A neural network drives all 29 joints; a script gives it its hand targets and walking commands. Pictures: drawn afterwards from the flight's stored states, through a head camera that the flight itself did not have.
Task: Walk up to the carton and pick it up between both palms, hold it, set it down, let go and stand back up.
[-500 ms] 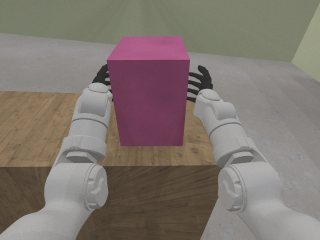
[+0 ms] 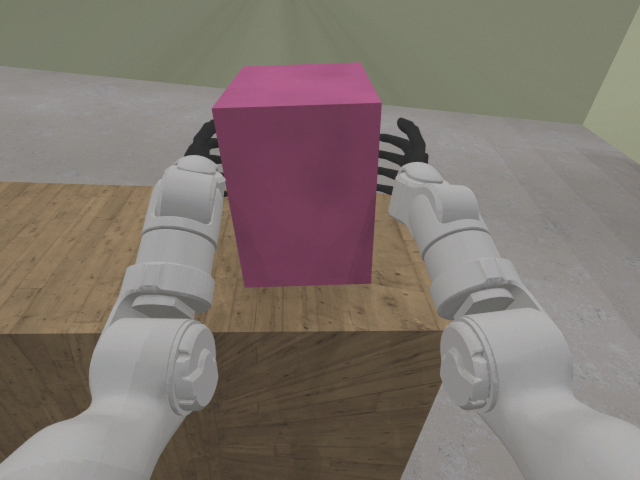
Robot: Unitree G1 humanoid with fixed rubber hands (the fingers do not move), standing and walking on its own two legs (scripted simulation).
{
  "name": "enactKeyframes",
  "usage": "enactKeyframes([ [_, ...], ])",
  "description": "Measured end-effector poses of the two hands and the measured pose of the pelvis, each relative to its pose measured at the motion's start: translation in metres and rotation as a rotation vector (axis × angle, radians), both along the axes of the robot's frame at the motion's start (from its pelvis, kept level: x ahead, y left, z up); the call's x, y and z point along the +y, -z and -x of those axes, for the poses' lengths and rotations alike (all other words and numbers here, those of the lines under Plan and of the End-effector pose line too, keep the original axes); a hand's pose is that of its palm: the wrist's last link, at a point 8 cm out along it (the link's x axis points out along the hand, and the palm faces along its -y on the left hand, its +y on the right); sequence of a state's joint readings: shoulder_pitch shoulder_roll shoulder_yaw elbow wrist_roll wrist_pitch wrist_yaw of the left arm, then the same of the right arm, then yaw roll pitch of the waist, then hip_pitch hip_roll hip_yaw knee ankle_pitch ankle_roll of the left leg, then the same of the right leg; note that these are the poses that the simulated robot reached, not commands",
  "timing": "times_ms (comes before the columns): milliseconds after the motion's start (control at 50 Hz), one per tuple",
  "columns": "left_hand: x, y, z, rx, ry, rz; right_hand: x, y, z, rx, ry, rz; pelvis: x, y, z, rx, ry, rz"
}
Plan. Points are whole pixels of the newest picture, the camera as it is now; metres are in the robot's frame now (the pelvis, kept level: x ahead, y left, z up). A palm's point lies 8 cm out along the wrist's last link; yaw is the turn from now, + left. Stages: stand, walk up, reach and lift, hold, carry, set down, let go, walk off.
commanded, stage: reach and lift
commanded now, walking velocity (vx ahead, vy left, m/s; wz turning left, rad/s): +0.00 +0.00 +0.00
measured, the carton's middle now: (304, 171) +0.47 -0.01 +0.24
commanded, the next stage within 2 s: hold in 0.08 s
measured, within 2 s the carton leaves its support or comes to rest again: neither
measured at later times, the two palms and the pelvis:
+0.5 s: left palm (195, 166) +0.40 +0.12 +0.28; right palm (411, 167) +0.38 -0.13 +0.29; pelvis +0.00 +0.00 +0.00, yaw +0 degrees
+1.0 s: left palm (191, 159) +0.39 +0.13 +0.29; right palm (412, 159) +0.38 -0.13 +0.30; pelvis +0.00 +0.00 +0.00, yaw +0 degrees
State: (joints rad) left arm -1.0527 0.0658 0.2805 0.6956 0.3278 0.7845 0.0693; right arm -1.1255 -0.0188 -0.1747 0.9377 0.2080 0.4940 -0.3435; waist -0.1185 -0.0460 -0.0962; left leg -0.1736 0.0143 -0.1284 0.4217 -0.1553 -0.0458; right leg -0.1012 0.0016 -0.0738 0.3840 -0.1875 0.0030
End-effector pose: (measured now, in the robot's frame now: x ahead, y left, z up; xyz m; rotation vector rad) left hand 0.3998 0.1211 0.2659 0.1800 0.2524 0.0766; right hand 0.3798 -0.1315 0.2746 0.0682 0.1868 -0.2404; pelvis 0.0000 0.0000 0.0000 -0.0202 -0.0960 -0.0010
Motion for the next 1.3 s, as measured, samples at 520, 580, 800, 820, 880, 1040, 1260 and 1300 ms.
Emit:
enactKeyframes([
  [520, 0.002, -0.012, 0.003, -0.002, -0.010, 0.016, 0.003, -0.015, 0.001, 0.017, 0.003, 0.015, 0.000, 0.000, 0.000, 0.000, 0.000, 0.000],
  [580, 0.002, -0.014, 0.003, -0.005, -0.012, 0.018, 0.003, -0.016, 0.001, 0.017, 0.002, 0.015, 0.000, 0.000, 0.000, 0.000, 0.000, 0.000],
  [800, 0.003, -0.019, 0.005, -0.010, -0.015, 0.025, 0.004, -0.022, 0.003, 0.016, 0.000, 0.016, 0.000, 0.000, 0.000, 0.000, 0.000, 0.000],
  [820, 0.003, -0.019, 0.005, -0.011, -0.015, 0.025, 0.004, -0.023, 0.003, 0.016, 0.000, 0.016, 0.000, 0.000, 0.000, 0.000, 0.000, 0.000],
  [880, 0.004, -0.020, 0.006, -0.012, -0.016, 0.027, 0.004, -0.024, 0.003, 0.015, -0.001, 0.016, 0.000, 0.000, 0.000, 0.000, 0.000, 0.000],
  [1040, 0.004, -0.023, 0.007, -0.015, -0.017, 0.031, 0.005, -0.027, 0.004, 0.014, -0.003, 0.014, 0.000, 0.000, 0.000, 0.000, 0.000, 0.000],
  [1260, 0.005, -0.026, 0.008, -0.021, -0.018, 0.035, 0.006, -0.031, 0.005, 0.009, -0.007, 0.012, 0.000, 0.000, 0.000, 0.000, 0.000, 0.000],
  [1300, 0.005, -0.026, 0.008, -0.022, -0.018, 0.036, 0.006, -0.031, 0.005, 0.008, -0.008, 0.012, 0.000, 0.000, 0.000, 0.000, 0.000, 0.000],
])
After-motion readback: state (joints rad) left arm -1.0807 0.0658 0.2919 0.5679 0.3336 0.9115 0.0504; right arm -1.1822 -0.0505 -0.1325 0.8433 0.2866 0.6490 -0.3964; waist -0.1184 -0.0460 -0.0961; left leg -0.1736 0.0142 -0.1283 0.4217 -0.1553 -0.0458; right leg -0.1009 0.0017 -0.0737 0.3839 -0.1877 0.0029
